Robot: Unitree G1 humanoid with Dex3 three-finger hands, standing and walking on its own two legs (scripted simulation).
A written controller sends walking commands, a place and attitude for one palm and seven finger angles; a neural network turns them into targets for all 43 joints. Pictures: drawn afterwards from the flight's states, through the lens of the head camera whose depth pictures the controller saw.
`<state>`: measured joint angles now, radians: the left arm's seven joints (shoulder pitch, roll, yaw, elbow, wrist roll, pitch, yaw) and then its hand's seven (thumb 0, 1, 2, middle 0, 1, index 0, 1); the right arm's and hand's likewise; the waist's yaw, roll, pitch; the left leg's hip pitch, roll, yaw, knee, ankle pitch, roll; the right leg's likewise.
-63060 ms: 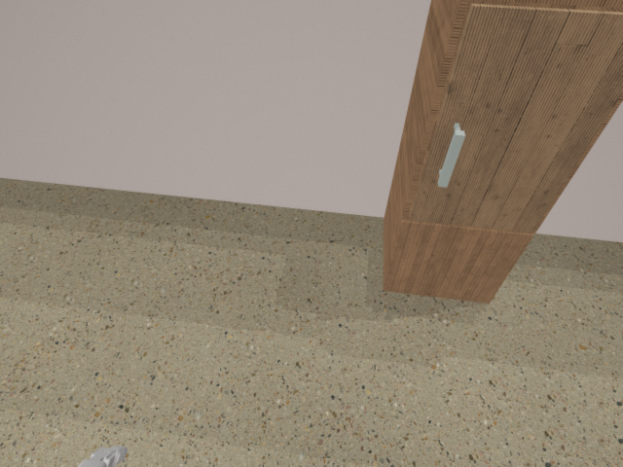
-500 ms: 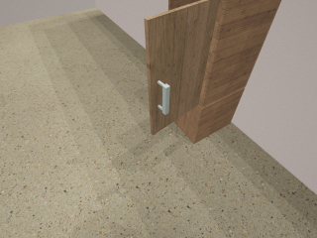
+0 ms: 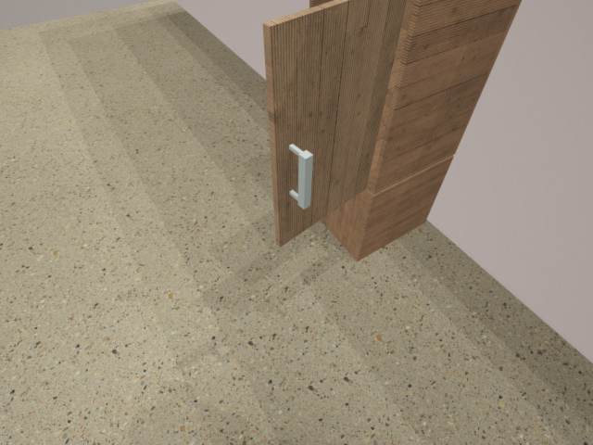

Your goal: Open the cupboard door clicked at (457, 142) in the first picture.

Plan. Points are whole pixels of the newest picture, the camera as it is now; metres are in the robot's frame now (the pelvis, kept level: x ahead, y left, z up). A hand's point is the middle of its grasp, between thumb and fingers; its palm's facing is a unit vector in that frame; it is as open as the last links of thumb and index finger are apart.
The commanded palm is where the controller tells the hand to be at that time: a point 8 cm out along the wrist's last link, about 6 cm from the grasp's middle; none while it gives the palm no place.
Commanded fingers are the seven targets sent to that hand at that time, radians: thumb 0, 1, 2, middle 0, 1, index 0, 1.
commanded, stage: look to check the result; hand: left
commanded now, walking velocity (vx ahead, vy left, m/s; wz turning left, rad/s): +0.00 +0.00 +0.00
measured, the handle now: (299, 177) +0.68 +0.02 -0.09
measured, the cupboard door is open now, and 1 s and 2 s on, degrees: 98 98 98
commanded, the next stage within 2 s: stand and wait in 0.36 s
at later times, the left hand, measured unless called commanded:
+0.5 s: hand out of the picture +0.02 +0.16 -0.17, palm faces +0.02 -0.98 -0.22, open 7.4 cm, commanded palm none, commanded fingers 0.00 0.90 0.90 -0.20 -0.30 -0.20 -0.30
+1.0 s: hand out of the picture +0.04 +0.16 -0.17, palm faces +0.02 -0.97 -0.25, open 7.4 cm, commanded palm none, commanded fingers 0.00 0.90 0.90 -0.20 -0.30 -0.20 -0.30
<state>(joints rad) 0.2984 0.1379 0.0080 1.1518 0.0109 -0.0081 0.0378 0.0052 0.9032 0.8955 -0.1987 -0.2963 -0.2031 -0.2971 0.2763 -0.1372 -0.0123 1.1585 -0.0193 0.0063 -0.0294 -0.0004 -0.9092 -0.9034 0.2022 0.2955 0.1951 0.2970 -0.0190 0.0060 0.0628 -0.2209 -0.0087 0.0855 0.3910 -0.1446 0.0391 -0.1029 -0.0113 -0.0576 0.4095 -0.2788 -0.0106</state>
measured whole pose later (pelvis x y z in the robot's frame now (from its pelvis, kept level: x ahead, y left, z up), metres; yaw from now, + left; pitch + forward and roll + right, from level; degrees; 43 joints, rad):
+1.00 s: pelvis +0.03 -0.03 +0.00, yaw +0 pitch -2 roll +1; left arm 0.25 0.18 0.01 1.14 0.01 -0.02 0.04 0.01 0.90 0.90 -0.20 -0.30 -0.20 -0.30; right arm 0.21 -0.19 -0.01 1.16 -0.02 0.00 -0.03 0.00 -0.91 -0.90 0.20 0.30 0.20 0.30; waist -0.02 0.01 0.06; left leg -0.16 0.02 0.07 0.37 -0.18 -0.01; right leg -0.02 0.02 -0.07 0.34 -0.29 -0.05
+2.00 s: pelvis +0.03 -0.04 +0.00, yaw +0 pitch -2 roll +1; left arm 0.25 0.18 0.01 1.14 0.01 -0.02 0.04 0.01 0.90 0.90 -0.20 -0.30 -0.20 -0.30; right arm 0.21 -0.19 0.00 1.16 -0.02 0.01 -0.03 0.00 -0.91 -0.90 0.20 0.30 0.20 0.30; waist -0.01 0.01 0.06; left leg -0.16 0.03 0.07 0.36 -0.18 -0.02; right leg -0.01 0.04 -0.06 0.33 -0.29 -0.06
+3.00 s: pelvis +0.04 -0.04 +0.00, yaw +0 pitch -1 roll +1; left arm 0.24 0.19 0.01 1.14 0.01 -0.02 0.04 0.01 0.90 0.90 -0.20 -0.30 -0.20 -0.30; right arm 0.20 -0.20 0.00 1.15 -0.02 0.01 -0.04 0.00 -0.91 -0.90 0.20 0.30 0.20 0.30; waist -0.01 0.00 0.06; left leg -0.15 0.03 0.07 0.37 -0.19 -0.02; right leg 0.00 0.04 -0.06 0.32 -0.29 -0.06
